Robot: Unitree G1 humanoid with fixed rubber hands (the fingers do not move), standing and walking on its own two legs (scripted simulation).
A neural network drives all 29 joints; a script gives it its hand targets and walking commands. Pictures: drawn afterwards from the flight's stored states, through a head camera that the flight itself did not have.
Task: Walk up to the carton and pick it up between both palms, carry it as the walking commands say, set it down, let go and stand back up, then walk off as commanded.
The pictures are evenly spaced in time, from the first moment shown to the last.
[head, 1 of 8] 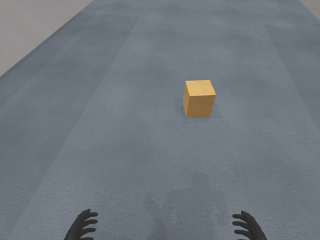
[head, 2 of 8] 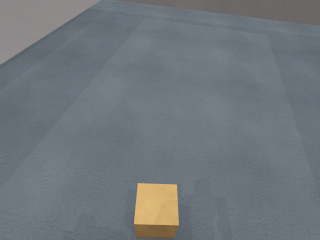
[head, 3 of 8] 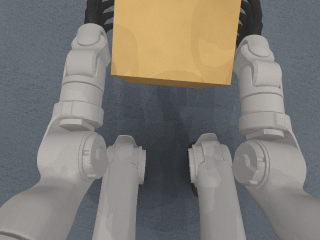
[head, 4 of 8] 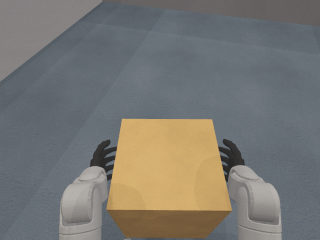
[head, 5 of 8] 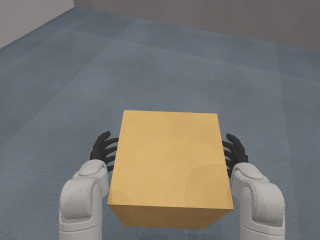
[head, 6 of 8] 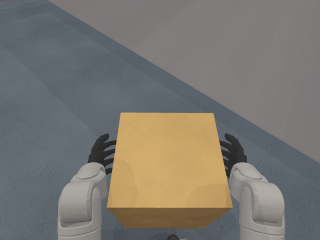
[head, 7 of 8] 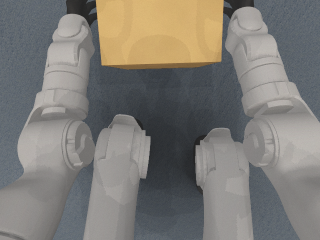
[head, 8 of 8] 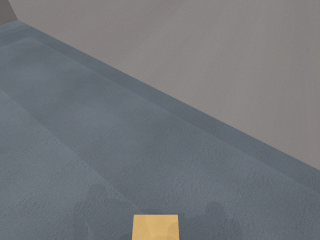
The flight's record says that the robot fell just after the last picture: no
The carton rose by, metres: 0.68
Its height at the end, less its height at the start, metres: +0.00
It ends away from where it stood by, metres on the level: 0.92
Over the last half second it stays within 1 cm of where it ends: yes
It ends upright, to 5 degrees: yes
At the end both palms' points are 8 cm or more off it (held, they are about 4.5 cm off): yes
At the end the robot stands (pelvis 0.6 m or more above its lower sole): yes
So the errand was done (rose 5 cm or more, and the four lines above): yes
